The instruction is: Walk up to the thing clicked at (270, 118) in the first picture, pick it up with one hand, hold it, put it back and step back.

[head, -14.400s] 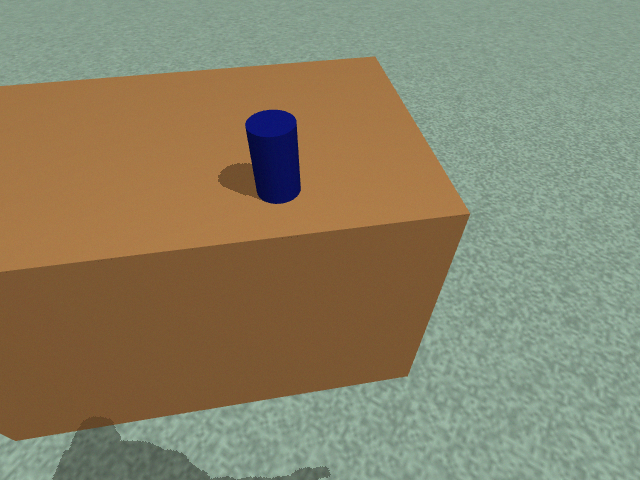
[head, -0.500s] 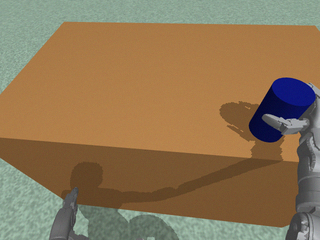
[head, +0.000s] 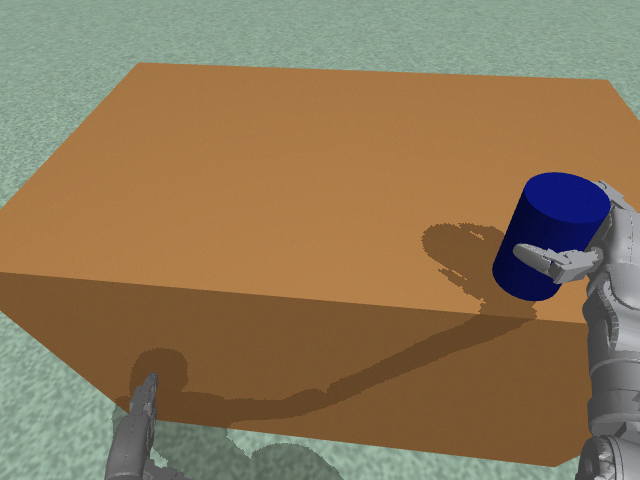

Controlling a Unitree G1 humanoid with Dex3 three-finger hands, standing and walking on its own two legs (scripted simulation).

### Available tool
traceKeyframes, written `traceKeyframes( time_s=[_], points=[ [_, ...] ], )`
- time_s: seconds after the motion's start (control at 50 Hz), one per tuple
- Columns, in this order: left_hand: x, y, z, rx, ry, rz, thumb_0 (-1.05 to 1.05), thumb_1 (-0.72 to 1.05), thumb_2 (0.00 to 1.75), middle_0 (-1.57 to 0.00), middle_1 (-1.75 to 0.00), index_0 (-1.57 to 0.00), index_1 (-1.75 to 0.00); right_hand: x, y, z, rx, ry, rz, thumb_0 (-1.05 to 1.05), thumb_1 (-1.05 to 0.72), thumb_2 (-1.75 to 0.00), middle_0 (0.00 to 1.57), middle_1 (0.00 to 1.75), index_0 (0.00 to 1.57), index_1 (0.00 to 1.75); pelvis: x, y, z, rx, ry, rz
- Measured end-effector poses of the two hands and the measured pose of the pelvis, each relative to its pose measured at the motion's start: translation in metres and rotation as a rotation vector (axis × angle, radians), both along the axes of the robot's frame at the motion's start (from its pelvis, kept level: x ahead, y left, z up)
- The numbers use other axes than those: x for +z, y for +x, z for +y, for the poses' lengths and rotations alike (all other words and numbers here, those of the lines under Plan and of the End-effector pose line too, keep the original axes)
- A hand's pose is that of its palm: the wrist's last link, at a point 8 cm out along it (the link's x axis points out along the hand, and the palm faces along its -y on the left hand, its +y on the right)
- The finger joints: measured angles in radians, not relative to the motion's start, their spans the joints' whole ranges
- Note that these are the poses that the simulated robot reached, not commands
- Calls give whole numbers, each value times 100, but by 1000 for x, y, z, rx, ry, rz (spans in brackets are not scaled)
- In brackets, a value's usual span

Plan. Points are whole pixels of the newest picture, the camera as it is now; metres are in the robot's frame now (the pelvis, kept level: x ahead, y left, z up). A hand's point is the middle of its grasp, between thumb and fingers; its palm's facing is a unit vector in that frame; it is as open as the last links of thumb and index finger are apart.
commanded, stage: settle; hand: right
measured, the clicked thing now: (543, 240) +0.41 -0.24 +0.10
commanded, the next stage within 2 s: lift in 0.56 s
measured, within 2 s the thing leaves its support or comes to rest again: neither
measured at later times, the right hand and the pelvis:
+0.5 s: hand (561, 203) +0.43 -0.25 +0.15, palm faces +0.28 +0.96 -0.03, open 11.8 cm; pelvis +0.00 +0.00 +0.01, yaw +0 degrees
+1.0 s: hand (555, 183) +0.43 -0.23 +0.18, palm faces +0.25 +0.97 -0.03, open 11.8 cm; pelvis +0.00 +0.00 +0.01, yaw +0 degrees
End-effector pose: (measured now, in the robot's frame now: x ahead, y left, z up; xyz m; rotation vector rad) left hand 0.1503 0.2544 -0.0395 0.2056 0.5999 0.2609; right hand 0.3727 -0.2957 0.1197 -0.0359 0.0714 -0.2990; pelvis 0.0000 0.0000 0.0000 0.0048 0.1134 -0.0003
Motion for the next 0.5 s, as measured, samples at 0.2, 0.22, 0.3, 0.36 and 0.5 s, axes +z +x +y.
traceKeyframes(
  time_s=[0.2,0.22,0.3,0.36,0.5],
  points=[
    [1,-12,10,34,33,5,-2,-55,7,-7,-5,-6,-6,15,5,4,9,22,-12,-4,57,-93,59,99,64,100,3,-6,-2,2,2,-19],
    [4,-12,11,35,41,-8,-2,-55,7,-7,-5,-6,-6,19,7,4,9,14,-21,-4,57,-93,59,99,64,100,3,-6,-2,4,2,-22],
    [3,-13,8,25,35,5,-2,-56,7,-7,-5,-5,-6,22,13,4,14,25,-16,-4,57,-93,59,99,64,100,4,-7,-1,1,3,-23],
    [8,-11,8,23,37,-30,-2,-56,7,-7,-4,-5,-6,27,16,4,17,16,-9,-4,57,-94,59,99,64,100,5,-6,-1,3,5,-25],
    [1,-14,8,30,22,-8,-2,-57,8,-7,-4,-5,-6,30,20,4,16,22,6,-4,58,-94,59,100,64,101,7,-4,-1,0,4,-24]
  ],
)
